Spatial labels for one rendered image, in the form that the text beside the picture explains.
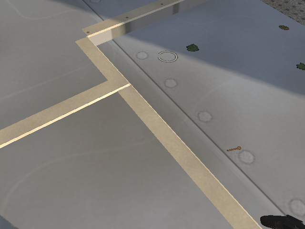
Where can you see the robot right hand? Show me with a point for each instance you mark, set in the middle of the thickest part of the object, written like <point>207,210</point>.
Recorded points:
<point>282,222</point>

